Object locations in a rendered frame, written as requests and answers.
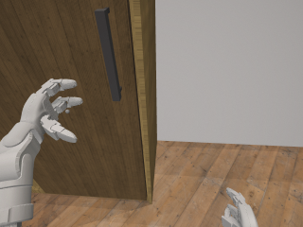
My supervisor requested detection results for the left robot hand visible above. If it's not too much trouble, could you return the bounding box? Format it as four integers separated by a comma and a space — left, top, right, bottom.
20, 79, 83, 143

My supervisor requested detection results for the right robot hand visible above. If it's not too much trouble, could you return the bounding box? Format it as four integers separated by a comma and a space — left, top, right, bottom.
222, 187, 258, 227

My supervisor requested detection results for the handle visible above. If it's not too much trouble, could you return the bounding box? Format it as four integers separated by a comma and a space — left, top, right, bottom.
94, 7, 122, 101

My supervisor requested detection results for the left robot forearm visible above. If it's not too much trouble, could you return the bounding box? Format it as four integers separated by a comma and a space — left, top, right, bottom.
0, 122, 45, 227

